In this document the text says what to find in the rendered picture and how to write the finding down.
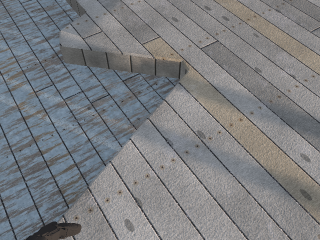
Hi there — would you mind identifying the left robot hand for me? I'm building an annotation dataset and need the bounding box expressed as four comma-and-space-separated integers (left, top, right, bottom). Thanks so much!
26, 221, 82, 240

